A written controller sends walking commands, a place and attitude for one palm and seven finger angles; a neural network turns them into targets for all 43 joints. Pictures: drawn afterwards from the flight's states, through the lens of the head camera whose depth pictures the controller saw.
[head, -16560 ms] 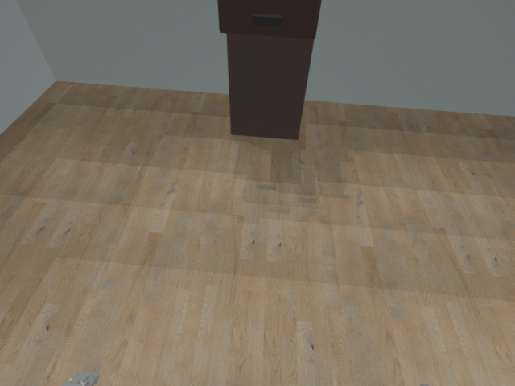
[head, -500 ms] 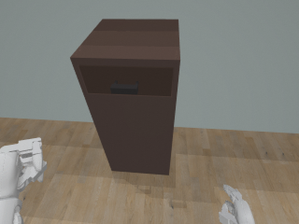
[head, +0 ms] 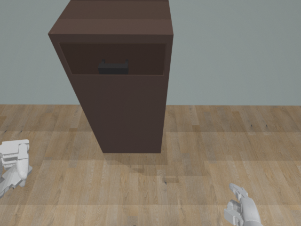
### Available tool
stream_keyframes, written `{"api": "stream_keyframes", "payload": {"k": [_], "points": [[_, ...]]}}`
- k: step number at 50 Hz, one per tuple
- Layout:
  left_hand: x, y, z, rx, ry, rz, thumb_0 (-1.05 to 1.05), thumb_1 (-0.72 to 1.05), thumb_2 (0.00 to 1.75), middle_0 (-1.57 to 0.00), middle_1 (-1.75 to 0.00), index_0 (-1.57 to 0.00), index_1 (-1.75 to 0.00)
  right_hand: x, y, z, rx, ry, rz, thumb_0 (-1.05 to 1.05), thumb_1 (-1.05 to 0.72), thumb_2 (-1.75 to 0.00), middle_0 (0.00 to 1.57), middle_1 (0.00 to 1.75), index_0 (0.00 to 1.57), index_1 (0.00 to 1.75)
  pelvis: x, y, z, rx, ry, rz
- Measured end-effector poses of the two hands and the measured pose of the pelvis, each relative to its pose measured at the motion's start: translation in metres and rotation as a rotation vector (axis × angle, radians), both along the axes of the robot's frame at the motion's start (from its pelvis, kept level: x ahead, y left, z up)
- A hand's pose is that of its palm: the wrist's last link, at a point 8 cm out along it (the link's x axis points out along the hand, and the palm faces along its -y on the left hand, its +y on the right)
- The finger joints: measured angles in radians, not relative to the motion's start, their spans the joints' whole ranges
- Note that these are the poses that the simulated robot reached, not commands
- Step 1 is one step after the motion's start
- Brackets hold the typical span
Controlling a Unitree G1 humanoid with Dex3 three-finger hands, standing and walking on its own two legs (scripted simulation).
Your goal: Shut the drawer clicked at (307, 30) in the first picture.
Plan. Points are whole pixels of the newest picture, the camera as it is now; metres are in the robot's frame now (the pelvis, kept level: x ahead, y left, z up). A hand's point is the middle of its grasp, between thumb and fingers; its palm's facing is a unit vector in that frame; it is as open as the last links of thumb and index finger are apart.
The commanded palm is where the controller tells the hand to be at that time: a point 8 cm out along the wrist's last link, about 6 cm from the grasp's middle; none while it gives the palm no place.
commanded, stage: step back with the hand held close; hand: left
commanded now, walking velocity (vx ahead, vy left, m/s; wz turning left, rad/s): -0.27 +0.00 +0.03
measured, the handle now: (114, 65) +0.64 +0.18 +0.04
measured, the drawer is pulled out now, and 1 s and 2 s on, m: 0.00 0.00 0.00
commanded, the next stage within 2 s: stop stepping back and stand still in 0.82 s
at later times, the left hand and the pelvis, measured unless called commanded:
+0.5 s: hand out of the picture +0.10 +0.27 +0.16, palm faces +0.42 -0.80 -0.43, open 3.2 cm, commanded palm +0.03 +0.31 +0.18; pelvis -0.08 +0.02 -0.02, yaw +3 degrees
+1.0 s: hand out of the picture +0.00 +0.26 +0.17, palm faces +0.26 -0.85 -0.45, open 3.3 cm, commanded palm -0.07 +0.31 +0.18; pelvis -0.21 +0.04 -0.01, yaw -2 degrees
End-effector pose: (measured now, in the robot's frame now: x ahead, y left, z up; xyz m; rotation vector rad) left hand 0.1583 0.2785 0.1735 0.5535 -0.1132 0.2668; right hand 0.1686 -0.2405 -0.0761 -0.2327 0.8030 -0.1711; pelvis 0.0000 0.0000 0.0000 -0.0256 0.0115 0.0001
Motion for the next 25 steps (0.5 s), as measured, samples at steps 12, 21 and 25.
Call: {"api": "stream_keyframes", "payload": {"k": [12, 21, 25], "points": [[-0.055, 0.012, 0.005, 0.044, -0.101, 0.022, 0.01, 0.89, 0.89, -1.41, -1.6, -1.4, -1.6, -0.04, 0.017, -0.003, -0.005, -0.062, 0.043, 0.01, -0.91, -0.9, 0.2, 0.3, 0.2, 0.3, -0.045, 0.006, -0.009, -0.022, -0.012, 0.037], [-0.098, 0.017, 0.002, 0.006, -0.175, 0.063, 0.01, 0.89, 0.89, -1.41, -1.6, -1.4, -1.6, -0.068, 0.022, -0.013, -0.031, -0.035, 0.077, 0.01, -0.91, -0.9, 0.2, 0.3, 0.2, 0.3, -0.071, 0.013, -0.015, -0.031, -0.031, 0.051], [-0.101, 0.025, 0.004, 0.008, -0.23, 0.038, 0.01, 0.89, 0.89, -1.41, -1.6, -1.4, -1.6, -0.083, 0.026, -0.011, -0.055, -0.048, 0.06, 0.01, -0.91, -0.9, 0.2, 0.3, 0.2, 0.3, -0.085, 0.019, -0.018, -0.049, -0.042, 0.053]]}}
